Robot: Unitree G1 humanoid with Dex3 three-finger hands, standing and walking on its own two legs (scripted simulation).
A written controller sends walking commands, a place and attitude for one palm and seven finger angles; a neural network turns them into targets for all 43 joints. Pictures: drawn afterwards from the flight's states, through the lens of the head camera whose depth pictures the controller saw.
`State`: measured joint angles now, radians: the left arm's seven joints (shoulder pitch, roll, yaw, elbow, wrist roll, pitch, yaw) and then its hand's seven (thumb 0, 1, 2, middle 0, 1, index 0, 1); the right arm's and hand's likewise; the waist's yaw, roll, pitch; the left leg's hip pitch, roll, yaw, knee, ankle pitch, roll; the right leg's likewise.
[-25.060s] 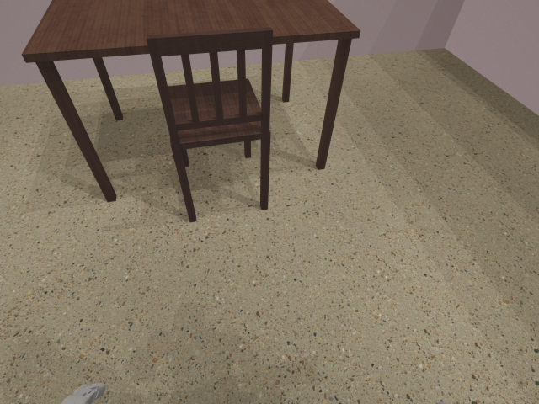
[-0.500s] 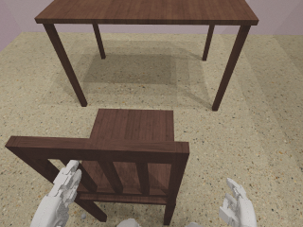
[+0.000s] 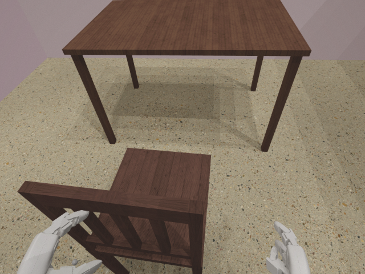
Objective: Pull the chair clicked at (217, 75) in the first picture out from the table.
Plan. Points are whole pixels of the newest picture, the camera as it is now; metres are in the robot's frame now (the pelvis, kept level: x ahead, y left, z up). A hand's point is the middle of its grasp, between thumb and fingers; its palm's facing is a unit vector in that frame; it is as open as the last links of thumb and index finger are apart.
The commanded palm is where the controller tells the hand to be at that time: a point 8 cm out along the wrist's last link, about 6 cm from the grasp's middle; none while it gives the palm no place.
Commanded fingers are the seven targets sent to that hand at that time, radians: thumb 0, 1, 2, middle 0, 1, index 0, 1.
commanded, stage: draw the hand back to the body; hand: left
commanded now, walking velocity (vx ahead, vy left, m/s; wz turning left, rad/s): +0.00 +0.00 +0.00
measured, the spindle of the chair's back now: (127, 229) +0.23 +0.18 -0.08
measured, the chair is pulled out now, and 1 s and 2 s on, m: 0.63 0.62 0.62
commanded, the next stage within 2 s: step back with the hand held close in 0.60 s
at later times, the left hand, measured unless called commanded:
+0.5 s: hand (63, 251) +0.14 +0.24 +0.06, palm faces +0.19 -0.79 -0.58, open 6.1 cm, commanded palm +0.15 +0.29 +0.19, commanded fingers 0.00 0.90 0.90 -0.20 -0.30 -0.20 -0.30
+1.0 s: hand (40, 223) +0.16 +0.25 +0.14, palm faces +0.29 -0.80 -0.53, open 7.4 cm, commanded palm +0.11 +0.30 +0.19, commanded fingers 0.00 0.90 0.90 -0.20 -0.30 -0.20 -0.30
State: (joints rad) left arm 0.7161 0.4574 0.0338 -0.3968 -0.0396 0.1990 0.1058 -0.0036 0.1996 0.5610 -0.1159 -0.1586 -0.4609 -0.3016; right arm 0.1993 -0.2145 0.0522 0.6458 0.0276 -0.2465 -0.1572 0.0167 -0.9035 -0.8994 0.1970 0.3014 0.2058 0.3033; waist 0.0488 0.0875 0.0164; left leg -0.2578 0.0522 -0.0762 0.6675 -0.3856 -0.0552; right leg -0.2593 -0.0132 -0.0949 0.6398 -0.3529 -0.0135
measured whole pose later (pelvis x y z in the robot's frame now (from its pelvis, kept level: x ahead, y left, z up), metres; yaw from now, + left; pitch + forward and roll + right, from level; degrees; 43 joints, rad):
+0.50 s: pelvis +0.02 -0.02 +0.00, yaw +2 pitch -3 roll +1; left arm 0.67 0.50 0.10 -0.42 -0.06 0.27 0.14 0.01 0.87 0.89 -0.21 -0.30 -0.50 -0.41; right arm 0.18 -0.24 0.04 0.72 0.06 -0.29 -0.11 0.02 -0.90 -0.90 0.20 0.30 0.21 0.30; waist 0.11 0.10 0.06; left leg -0.17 0.04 -0.10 0.58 -0.37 -0.07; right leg -0.20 -0.03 -0.12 0.63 -0.39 -0.03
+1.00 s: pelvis -0.02 +0.00 +0.01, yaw +1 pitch +0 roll +1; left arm 0.67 0.40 0.34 -0.51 -0.05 -0.09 0.13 0.01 0.89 0.90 -0.22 -0.31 -0.21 -0.30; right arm 0.23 -0.25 -0.04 0.60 0.03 -0.03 -0.10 0.02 -0.91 -0.90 0.19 0.30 0.20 0.30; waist -0.02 0.02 0.06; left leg -0.25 0.01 -0.02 0.49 -0.24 -0.03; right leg -0.27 -0.04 -0.10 0.52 -0.25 -0.01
